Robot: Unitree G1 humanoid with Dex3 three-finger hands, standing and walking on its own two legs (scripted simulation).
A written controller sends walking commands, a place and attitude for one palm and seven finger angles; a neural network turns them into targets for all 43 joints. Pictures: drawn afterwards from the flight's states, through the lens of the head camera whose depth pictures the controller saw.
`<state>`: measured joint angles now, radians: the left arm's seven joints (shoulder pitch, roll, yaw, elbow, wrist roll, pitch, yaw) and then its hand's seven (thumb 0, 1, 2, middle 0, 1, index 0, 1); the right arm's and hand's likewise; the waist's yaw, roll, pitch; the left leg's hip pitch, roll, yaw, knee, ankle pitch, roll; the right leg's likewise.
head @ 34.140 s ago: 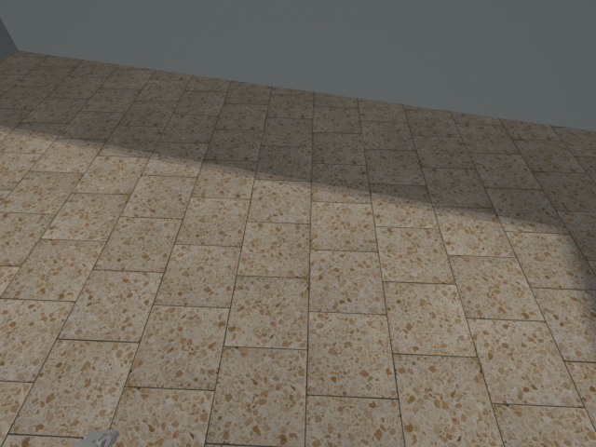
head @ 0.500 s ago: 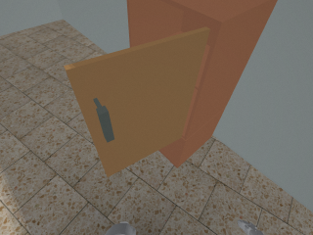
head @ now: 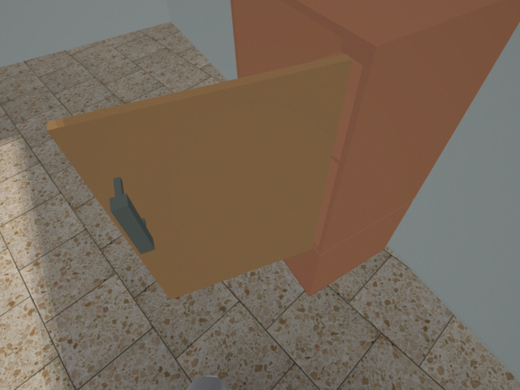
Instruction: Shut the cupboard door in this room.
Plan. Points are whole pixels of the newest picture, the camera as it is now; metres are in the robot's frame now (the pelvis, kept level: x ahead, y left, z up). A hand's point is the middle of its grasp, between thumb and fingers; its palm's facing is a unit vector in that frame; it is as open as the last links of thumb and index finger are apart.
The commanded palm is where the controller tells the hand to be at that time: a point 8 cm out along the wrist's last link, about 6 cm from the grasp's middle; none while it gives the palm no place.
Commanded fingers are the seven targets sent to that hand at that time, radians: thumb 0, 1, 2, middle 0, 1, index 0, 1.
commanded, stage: shuffle to correct the standing spot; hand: left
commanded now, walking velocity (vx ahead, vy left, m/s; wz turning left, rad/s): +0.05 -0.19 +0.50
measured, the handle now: (132, 215) +0.36 +0.22 +0.05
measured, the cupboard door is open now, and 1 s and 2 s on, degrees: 79 79 79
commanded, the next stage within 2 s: come to a stop and stand still in 0.68 s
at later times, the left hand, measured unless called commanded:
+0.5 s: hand out of the picture +0.04 +0.11 -0.17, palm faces +0.27 -0.95 -0.17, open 7.3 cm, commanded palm none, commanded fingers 0.00 0.90 0.90 -0.20 -0.30 -0.20 -0.30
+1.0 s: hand out of the picture +0.04 -0.04 -0.14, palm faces +0.39 -0.89 -0.25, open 7.2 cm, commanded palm none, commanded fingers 0.00 0.90 0.90 -0.20 -0.30 -0.20 -0.30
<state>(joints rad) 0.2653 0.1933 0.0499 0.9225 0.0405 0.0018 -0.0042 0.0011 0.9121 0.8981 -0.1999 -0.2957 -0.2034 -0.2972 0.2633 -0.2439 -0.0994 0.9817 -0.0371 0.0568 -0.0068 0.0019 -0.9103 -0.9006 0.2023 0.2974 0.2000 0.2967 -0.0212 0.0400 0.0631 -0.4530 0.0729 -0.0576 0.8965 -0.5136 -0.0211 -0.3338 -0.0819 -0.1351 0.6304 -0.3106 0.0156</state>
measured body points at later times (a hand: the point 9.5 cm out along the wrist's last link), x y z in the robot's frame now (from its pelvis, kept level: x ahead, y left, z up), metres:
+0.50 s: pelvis +0.05 -0.08 +0.01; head +0.08 -0.04 +0.46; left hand +0.02 +0.16 -0.15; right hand +0.20 -0.30 -0.12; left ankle +0.05 +0.02 -0.72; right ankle +0.06 -0.25 -0.63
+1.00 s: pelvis +0.05 -0.23 +0.02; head +0.08 -0.24 +0.46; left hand +0.02 +0.01 -0.12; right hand +0.19 -0.45 -0.14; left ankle -0.05 -0.12 -0.63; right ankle +0.10 -0.31 -0.72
